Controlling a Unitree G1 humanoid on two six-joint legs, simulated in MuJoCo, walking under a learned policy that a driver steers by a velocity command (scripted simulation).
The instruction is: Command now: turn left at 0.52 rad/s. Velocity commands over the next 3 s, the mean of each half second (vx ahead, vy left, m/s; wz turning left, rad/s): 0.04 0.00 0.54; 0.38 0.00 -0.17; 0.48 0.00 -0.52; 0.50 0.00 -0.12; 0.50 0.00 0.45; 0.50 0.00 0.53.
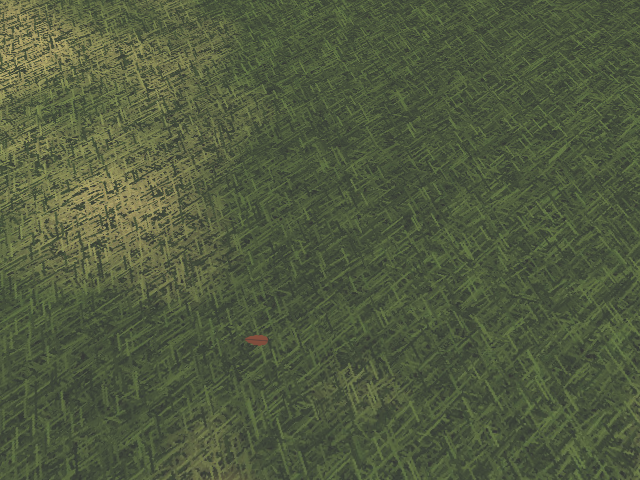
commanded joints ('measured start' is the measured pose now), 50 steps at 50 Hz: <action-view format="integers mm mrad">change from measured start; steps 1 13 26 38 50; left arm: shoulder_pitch -123 -39 -134 -178 251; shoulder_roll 121 196 180 89 293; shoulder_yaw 29 61 64 16 82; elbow -109 -65 -68 -52 -57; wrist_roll -20 -34 -45 -71 -68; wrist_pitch -30 2 -51 -71 -69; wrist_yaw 10 11 -26 -63 -60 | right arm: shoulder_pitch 84 -53 85 171 228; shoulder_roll -127 -45 -86 -116 -33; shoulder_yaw -49 -5 -4 -7 39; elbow -27 -142 -88 15 -14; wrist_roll -3 2 -6 -24 -35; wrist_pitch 2 20 -75 -122 -148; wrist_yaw -11 23 26 24 18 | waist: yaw -42 56 -26 -73 110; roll -145 -206 115 44 -249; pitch -55 -93 -7 67 -473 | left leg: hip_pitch -128 8 472 506 -198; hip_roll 46 138 350 349 28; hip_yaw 2 171 -236 97 92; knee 340 6 -685 -753 535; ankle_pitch -6 3 -89 293 -139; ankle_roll -37 -85 255 216 -1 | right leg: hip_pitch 103 254 -492 -457 736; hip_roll -286 -330 -126 -106 -372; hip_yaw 262 22 12 5 841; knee -246 -196 516 177 -206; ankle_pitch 117 453 -80 262 -141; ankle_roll -156 -210 41 56 -395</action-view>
